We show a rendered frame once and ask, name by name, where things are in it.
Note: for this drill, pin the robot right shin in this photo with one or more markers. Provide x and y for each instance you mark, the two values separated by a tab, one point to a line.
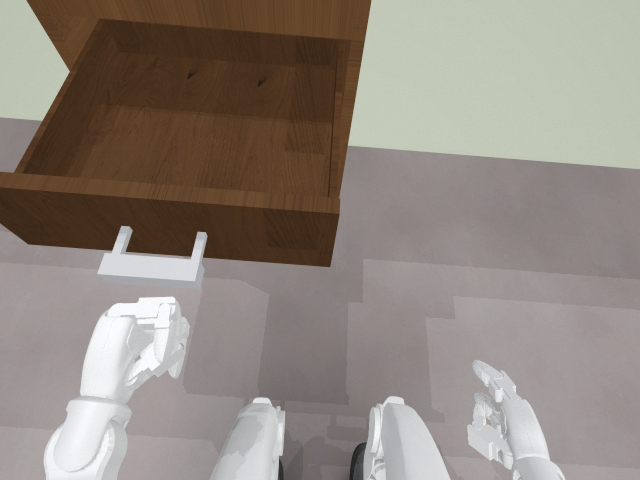
374	468

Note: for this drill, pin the robot right hand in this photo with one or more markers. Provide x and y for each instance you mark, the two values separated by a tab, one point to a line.
515	432

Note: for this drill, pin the robot left hand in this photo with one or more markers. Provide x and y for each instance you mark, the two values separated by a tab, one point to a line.
152	328

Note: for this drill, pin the cabinet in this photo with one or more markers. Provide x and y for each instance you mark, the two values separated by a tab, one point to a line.
69	23

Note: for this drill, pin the right robot forearm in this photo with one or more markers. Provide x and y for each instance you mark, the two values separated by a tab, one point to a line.
535	468

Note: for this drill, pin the robot right thigh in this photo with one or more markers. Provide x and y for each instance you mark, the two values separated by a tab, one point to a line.
399	435

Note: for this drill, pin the handle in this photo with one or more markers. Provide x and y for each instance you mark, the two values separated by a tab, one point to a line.
116	267

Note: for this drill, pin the drawer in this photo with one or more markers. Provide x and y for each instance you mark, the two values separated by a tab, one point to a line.
174	130

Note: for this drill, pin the left robot forearm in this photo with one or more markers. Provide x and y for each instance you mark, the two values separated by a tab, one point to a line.
91	444

